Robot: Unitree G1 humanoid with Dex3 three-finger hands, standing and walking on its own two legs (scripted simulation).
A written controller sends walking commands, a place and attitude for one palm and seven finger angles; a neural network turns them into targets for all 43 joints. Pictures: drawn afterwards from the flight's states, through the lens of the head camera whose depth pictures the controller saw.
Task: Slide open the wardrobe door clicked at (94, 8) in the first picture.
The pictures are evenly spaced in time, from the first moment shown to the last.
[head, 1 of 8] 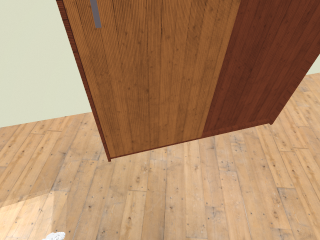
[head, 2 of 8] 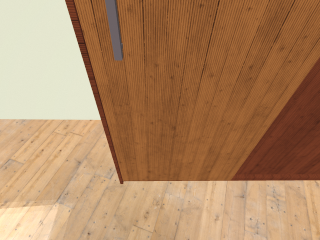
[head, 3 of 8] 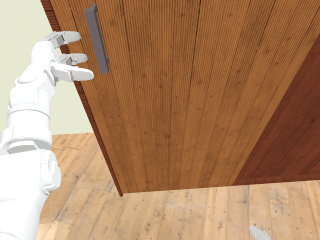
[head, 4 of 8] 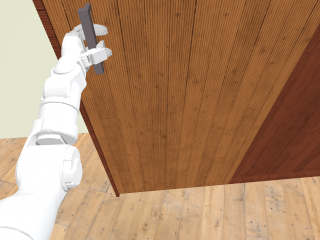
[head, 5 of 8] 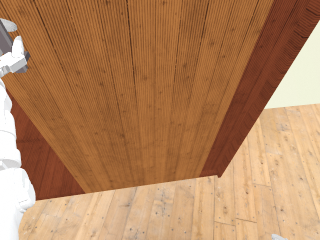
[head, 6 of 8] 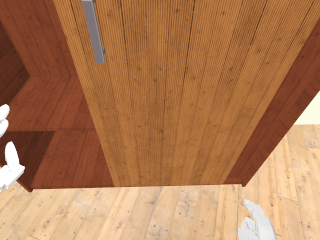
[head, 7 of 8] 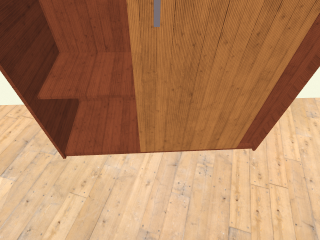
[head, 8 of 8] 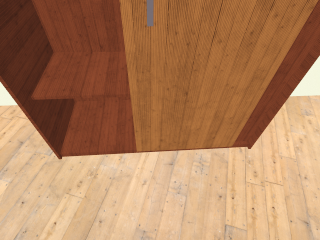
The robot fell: no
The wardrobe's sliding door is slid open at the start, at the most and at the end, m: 0.00 0.54 0.53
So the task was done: yes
